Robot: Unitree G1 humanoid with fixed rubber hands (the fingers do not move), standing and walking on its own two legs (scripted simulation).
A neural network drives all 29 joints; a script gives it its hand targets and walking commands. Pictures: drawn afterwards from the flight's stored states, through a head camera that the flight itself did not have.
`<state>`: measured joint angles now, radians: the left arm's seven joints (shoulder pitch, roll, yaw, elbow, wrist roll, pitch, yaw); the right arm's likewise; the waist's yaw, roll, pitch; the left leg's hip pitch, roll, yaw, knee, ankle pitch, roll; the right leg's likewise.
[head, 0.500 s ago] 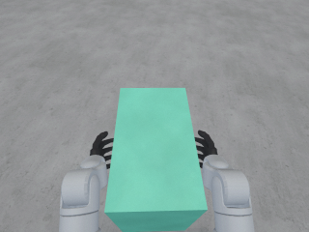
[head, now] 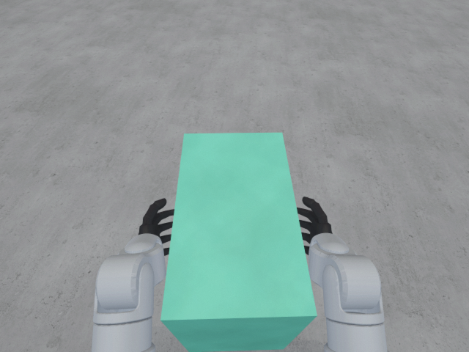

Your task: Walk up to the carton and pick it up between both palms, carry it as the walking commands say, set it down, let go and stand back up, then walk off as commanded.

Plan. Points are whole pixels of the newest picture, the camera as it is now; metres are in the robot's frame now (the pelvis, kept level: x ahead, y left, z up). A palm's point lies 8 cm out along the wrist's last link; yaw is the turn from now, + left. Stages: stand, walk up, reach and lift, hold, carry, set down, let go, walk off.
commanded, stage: carry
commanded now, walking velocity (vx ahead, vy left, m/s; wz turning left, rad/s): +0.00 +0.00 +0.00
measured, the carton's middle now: (234, 244) +0.30 -0.01 +0.03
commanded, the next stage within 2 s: hold in 1.62 s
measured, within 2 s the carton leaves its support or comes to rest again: neither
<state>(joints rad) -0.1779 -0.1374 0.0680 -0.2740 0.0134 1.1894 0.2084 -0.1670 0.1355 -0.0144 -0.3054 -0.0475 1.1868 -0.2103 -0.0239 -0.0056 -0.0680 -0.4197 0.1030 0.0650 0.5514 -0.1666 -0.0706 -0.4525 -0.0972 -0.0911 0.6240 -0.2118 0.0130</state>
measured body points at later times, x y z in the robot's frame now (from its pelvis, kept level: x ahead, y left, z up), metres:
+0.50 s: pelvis +0.01 +0.00 +0.00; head +0.00 +0.01 +0.45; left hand +0.29 +0.14 +0.07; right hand +0.30 -0.13 +0.08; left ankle +0.07 +0.17 -0.72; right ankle +0.07 -0.13 -0.72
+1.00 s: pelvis +0.02 +0.01 +0.00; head +0.02 +0.02 +0.45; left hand +0.31 +0.15 +0.06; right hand +0.31 -0.12 +0.07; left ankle +0.07 +0.17 -0.72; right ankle +0.07 -0.13 -0.72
